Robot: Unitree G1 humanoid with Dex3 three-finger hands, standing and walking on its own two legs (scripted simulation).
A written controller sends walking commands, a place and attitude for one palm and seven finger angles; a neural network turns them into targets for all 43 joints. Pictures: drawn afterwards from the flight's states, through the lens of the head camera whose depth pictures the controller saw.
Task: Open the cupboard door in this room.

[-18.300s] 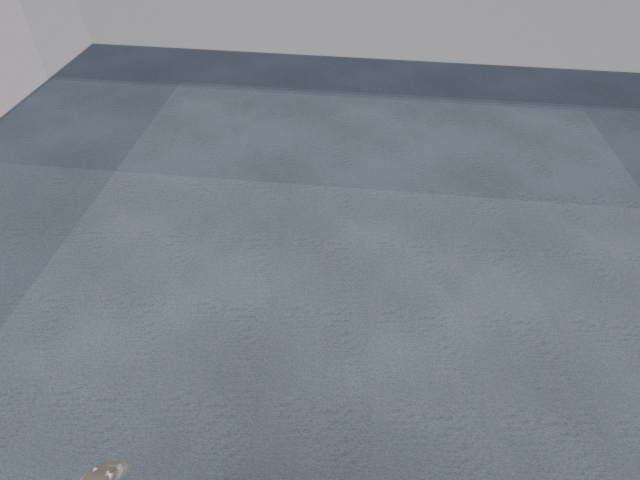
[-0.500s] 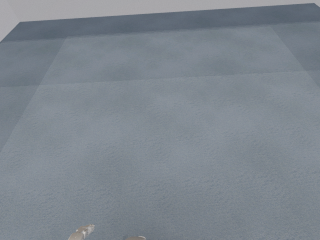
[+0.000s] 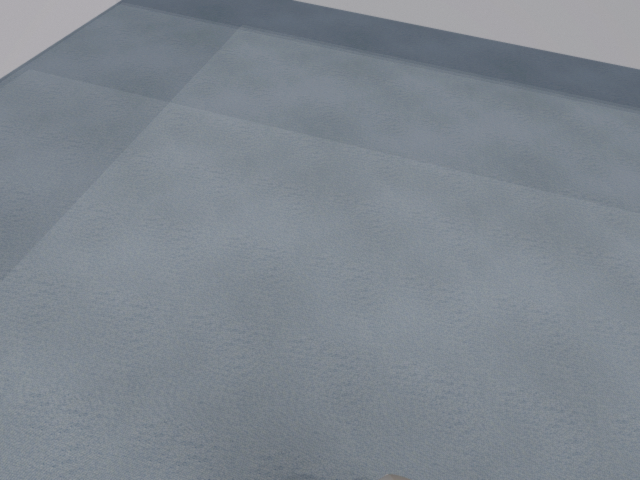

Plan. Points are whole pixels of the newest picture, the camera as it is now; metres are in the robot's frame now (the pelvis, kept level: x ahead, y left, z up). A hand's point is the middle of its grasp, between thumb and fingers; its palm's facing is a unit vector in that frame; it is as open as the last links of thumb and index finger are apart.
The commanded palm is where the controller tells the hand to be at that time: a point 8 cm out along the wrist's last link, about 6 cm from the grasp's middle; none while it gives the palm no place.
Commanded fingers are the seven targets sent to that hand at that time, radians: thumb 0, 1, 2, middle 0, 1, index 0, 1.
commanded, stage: turn or walk to find it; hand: left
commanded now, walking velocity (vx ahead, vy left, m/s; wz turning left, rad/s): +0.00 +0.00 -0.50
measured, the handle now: out of the picture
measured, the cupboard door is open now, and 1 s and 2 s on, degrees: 0 0 0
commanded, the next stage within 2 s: none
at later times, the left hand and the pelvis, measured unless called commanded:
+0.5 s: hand out of the picture +0.04 +0.16 -0.16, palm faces -0.10 -0.97 -0.21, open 7.4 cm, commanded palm none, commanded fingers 0.00 0.90 0.90 -0.20 -0.30 -0.20 -0.30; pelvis -0.01 -0.01 +0.01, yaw -9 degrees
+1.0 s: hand (208, 458) +0.16 +0.16 -0.15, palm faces -0.40 -0.88 -0.26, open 7.4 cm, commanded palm none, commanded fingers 0.00 0.90 0.90 -0.20 -0.30 -0.20 -0.30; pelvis -0.03 +0.01 +0.01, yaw -26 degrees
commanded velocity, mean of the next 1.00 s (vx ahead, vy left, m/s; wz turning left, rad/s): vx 0.00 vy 0.00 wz -0.50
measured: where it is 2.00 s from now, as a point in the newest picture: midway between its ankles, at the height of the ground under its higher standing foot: outside the picture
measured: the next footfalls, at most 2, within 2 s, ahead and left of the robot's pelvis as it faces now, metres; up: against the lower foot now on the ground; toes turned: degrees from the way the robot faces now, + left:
right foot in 0.32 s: +0.03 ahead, -0.12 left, +0.00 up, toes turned -10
left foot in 0.70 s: +0.05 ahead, +0.13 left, +0.00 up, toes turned -12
